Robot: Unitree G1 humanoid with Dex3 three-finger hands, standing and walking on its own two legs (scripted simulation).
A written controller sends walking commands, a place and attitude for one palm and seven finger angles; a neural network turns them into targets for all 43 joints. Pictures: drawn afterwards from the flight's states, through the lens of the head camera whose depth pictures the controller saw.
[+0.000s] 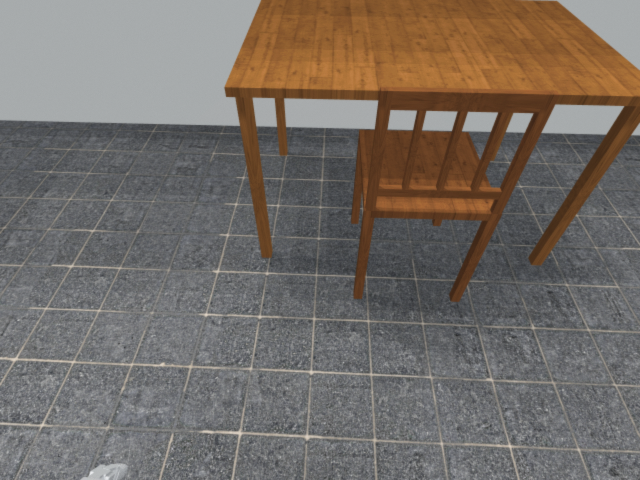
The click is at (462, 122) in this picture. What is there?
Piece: chair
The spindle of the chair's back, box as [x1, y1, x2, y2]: [436, 112, 467, 190]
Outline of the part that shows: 467,112 457,112 437,180 437,190 442,190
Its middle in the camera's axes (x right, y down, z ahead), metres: +0.33 -0.22 +0.99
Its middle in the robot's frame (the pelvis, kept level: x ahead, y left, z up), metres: +0.89 -0.29 -0.10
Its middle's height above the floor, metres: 0.67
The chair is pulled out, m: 0.00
